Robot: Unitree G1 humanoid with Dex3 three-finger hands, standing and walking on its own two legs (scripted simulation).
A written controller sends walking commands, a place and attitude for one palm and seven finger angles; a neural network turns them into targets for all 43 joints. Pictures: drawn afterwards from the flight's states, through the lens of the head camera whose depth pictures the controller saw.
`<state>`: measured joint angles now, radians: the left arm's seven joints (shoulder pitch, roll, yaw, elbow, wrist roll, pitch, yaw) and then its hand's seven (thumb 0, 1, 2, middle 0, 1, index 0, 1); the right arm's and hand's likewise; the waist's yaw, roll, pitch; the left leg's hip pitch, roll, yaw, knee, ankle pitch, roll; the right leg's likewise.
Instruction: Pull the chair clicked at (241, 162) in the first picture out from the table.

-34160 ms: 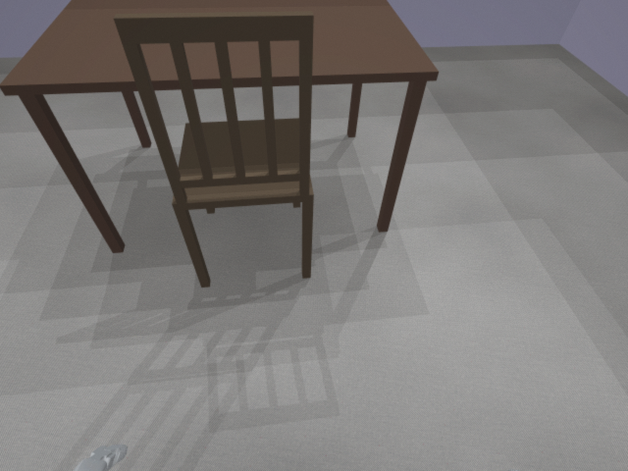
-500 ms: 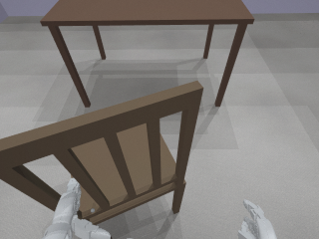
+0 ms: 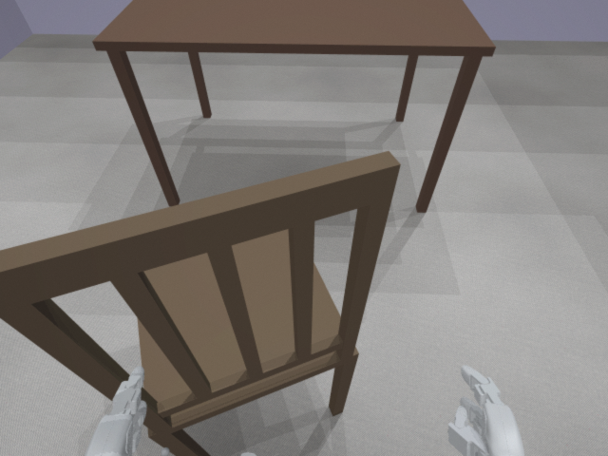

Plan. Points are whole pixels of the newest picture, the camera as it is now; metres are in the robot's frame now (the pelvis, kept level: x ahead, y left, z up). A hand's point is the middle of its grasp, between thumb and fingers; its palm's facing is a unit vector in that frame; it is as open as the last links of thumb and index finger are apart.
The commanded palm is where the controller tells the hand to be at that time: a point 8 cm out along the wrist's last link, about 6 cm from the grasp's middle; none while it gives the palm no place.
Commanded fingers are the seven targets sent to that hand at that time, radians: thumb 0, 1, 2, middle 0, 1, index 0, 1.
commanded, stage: draw the hand back to the body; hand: left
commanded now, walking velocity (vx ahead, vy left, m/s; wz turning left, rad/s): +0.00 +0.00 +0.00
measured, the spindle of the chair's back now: (241, 323) +0.30 +0.10 +0.00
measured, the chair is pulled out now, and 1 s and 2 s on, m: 0.73 0.71 0.69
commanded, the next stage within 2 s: step back with the hand held close in 1.68 s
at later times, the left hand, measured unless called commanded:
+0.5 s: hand out of the picture +0.12 +0.19 +0.04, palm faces -0.01 -1.00 -0.09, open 17.3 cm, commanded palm +0.10 +0.26 +0.08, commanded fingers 0.00 -0.51 0.22 -0.00 -0.01 -0.00 -0.01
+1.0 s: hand (48, 414) +0.15 +0.24 +0.12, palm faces +0.28 -0.86 -0.43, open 12.5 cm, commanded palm +0.12 +0.29 +0.17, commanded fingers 0.00 0.39 0.65 -0.13 -0.19 -0.13 -0.19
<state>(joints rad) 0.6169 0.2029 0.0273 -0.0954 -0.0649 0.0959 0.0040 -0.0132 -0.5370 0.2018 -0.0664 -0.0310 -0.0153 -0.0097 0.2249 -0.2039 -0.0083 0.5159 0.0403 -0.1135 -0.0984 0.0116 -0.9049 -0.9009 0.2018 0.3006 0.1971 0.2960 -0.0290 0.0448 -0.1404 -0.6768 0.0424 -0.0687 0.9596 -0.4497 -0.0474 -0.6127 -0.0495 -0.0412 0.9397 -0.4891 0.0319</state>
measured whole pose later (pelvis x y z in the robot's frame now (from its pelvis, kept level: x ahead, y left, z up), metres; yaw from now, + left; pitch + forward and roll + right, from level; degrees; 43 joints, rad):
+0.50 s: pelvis -0.02 +0.00 -0.02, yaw +0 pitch +9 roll -3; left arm 0.73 0.29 0.13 -0.22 -0.27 -0.30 -0.24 -0.02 -0.54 0.20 -0.05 -0.03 -0.06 -0.03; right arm 0.20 -0.17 -0.01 0.61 0.07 -0.25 -0.09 0.01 -0.91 -0.90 0.20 0.30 0.20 0.30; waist 0.01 0.05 -0.10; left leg -0.75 0.05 -0.10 1.07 -0.48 -0.05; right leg -0.66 -0.04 -0.06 1.02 -0.51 0.03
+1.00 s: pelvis -0.01 +0.00 +0.04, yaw +0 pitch -4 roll -1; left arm 0.64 0.36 0.16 -0.37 -0.06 0.02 0.13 -0.01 0.05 0.49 -0.12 -0.15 -0.30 -0.23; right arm 0.21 -0.21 0.06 0.61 0.04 -0.21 -0.16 0.01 -0.90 -0.90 0.20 0.30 0.20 0.30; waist 0.05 0.07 0.01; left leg -0.28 0.05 -0.05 0.68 -0.33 -0.04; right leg -0.22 -0.04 -0.04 0.63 -0.35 0.03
